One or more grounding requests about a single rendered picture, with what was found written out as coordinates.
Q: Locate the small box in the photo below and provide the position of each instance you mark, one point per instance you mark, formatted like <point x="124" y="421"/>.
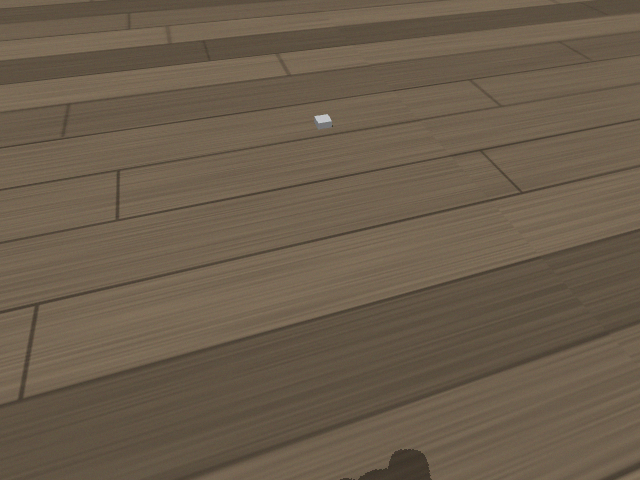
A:
<point x="323" y="121"/>

